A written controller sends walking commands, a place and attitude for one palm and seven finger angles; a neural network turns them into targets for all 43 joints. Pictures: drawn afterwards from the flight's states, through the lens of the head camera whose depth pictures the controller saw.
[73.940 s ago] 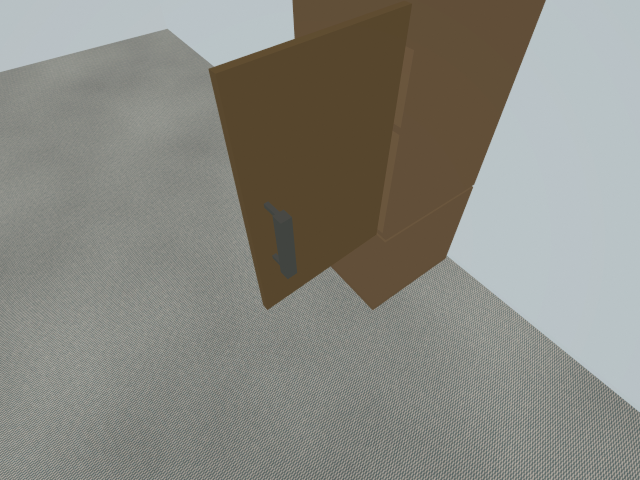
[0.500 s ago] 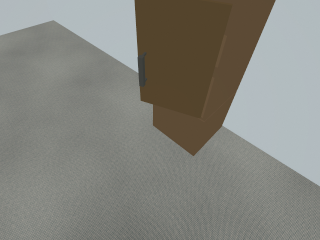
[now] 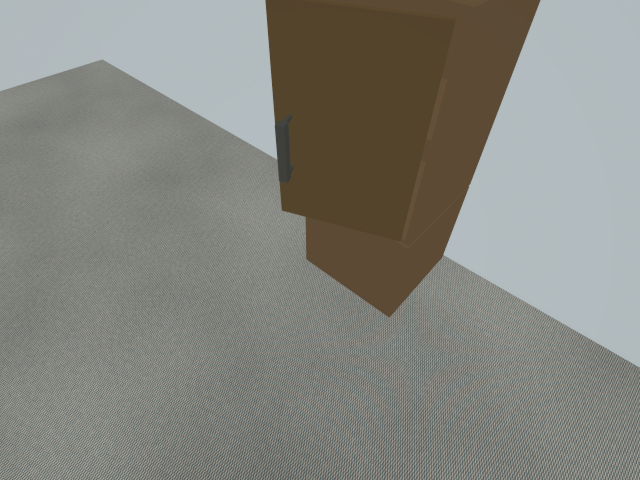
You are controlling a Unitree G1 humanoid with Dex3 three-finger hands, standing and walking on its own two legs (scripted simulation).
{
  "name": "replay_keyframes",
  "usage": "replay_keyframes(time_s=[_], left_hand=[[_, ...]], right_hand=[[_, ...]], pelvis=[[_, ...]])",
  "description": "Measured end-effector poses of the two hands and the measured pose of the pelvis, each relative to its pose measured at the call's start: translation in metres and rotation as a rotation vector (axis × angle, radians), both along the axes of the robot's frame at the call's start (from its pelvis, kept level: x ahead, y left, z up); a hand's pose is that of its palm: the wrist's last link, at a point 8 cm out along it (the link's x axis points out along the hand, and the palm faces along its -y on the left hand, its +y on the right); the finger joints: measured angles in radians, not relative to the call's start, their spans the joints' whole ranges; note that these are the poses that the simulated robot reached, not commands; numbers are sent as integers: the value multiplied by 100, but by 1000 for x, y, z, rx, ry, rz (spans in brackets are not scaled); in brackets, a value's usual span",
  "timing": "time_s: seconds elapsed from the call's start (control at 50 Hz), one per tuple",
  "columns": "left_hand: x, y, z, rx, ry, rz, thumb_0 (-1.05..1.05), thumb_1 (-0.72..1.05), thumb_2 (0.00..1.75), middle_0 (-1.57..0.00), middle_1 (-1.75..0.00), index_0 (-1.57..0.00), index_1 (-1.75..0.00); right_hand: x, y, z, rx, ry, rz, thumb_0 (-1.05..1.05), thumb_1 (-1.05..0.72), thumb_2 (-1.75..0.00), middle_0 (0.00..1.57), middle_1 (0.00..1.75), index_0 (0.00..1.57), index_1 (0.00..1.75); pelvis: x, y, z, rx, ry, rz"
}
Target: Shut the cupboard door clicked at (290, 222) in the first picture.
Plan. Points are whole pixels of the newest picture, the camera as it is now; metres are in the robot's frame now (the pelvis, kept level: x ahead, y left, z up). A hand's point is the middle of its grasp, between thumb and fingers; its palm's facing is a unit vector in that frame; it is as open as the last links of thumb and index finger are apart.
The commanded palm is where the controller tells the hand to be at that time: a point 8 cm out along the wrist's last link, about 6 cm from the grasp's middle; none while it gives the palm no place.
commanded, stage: let the arm hang, fingers relaxed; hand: left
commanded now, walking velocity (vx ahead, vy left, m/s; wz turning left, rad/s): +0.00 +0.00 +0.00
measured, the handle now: (286, 148) +0.89 +0.14 -0.10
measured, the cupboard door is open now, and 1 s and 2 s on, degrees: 22 22 22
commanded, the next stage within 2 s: look to check the result in 0.04 s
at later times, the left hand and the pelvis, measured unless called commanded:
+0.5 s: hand out of the picture +0.06 +0.21 -0.16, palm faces +0.01 -0.96 -0.28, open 7.4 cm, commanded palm none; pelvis +0.02 -0.01 +0.00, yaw +0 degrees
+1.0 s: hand out of the picture +0.07 +0.20 -0.18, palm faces +0.13 -0.96 -0.26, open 7.4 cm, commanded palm none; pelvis +0.02 -0.01 -0.01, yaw +8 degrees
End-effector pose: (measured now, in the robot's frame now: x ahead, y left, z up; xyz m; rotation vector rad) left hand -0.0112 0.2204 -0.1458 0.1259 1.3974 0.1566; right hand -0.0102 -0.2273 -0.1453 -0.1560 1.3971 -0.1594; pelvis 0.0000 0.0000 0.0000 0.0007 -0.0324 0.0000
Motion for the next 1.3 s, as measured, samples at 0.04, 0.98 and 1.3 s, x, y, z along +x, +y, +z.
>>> replay_keyframes(time_s=[0.04, 0.98, 1.3], left_hand=[[2, 1, 0, 1, 2, -3, 0, 91, 90, -20, -30, -20, -30], [70, 23, 5, 97, -137, 54, 0, 91, 90, -20, -30, -20, -30], [-6, 62, -9, 76, -89, 286, 1, 91, 90, -20, -30, -20, -30]], right_hand=[[0, -3, 1, -8, 3, -1, 1, -91, -90, 20, 30, 20, 30], [91, -34, -1, -38, -29, 129, 1, -91, -90, 20, 30, 20, 30], [126, 35, -2, -19, -79, 338, 1, -91, -90, 20, 30, 20, 30]], pelvis=[[1, 0, 0, 0, 2, 0], [25, -16, -7, -11, 0, 120], [6, 22, -15, -14, 23, 323]])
